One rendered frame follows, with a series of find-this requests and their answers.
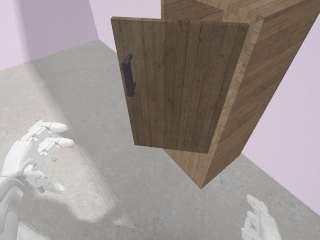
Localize robot left forearm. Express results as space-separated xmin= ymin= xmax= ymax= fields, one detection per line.
xmin=0 ymin=176 xmax=27 ymax=240

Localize handle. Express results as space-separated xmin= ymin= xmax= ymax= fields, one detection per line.
xmin=122 ymin=53 xmax=136 ymax=97

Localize robot right hand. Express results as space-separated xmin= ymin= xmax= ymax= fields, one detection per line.
xmin=241 ymin=194 xmax=282 ymax=240

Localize robot left hand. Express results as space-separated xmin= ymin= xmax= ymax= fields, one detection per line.
xmin=0 ymin=120 xmax=74 ymax=194

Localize cupboard door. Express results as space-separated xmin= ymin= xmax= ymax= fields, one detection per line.
xmin=110 ymin=16 xmax=249 ymax=154

